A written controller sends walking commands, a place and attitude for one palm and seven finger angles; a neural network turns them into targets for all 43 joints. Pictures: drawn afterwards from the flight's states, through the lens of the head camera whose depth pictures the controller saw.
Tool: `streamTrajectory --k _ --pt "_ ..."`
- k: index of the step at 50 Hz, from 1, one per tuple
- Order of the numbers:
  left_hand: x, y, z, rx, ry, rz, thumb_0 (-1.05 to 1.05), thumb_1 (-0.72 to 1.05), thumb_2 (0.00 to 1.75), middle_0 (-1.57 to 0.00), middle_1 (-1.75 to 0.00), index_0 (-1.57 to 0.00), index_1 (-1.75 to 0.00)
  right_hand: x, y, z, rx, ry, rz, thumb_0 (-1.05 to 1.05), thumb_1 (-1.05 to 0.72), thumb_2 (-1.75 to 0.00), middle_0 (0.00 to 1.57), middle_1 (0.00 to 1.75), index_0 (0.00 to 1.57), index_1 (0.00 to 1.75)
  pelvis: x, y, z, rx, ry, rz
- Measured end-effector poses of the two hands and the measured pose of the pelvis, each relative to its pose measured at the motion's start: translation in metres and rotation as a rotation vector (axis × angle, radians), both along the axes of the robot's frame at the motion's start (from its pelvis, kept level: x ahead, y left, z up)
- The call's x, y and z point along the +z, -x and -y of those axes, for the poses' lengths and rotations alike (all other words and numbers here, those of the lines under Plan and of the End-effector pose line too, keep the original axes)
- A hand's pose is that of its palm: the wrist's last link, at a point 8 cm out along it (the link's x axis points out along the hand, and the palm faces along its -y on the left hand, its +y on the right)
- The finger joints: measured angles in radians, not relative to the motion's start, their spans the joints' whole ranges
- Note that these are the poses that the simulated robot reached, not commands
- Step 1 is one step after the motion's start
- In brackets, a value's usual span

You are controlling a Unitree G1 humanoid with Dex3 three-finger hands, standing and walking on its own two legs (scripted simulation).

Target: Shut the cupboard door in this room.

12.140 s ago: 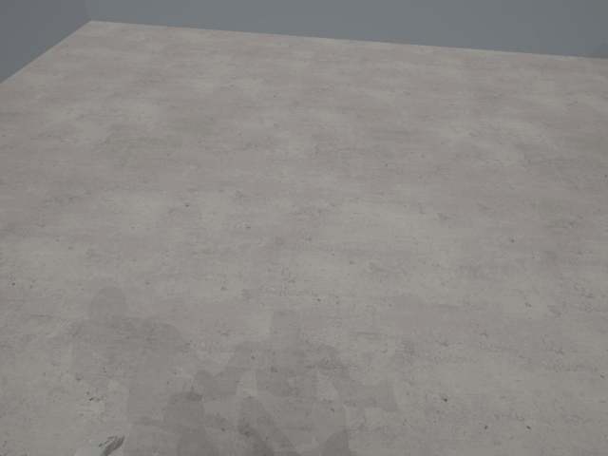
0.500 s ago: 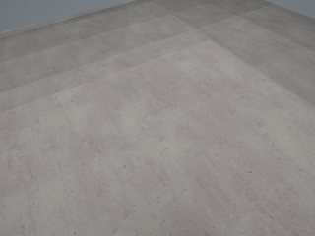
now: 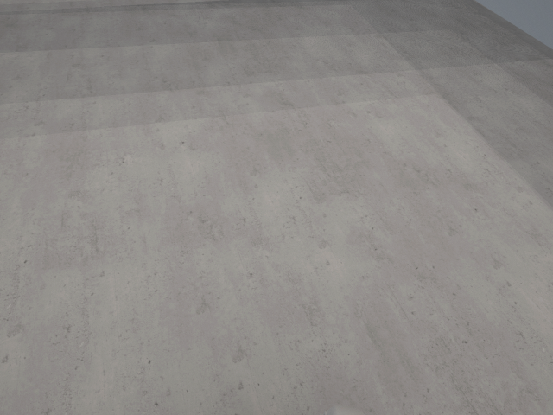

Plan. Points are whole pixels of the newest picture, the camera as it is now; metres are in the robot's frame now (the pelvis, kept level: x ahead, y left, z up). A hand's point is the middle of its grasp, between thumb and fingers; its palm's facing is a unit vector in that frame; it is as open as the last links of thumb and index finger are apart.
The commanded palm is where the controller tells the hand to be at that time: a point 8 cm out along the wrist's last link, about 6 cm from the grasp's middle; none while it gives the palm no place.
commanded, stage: turn or walk to find it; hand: left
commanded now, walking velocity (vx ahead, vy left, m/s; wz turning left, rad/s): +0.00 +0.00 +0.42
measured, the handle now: out of the picture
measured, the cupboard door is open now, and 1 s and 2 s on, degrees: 75 75 75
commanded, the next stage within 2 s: none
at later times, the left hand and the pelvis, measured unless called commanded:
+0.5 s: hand out of the picture +0.02 +0.13 -0.15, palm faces +0.21 -0.94 -0.27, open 7.4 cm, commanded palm none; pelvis -0.03 -0.07 +0.00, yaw +14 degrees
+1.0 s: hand out of the picture -0.13 +0.19 -0.18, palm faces +0.48 -0.85 -0.24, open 7.4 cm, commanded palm none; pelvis -0.07 -0.02 +0.00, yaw +26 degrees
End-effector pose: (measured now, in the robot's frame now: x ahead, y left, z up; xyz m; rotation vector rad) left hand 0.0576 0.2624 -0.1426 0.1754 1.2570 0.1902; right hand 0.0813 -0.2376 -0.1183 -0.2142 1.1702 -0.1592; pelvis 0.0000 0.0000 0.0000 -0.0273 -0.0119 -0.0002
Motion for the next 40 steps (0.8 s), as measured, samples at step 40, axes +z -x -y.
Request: streamTrajectory --k 40 --pt "-0.018 0.202 0.062 0.416 0.021 -0.107 0.00 0.91 0.89 -0.21 -0.30 -0.20 -0.30 -0.023 -0.036 0.008 0.379 0.027 -0.045 0.01 -0.91 -0.90 0.20 0.30 0.19 0.30 -0.019 0.057 0.037 0.386 -0.030 -0.020"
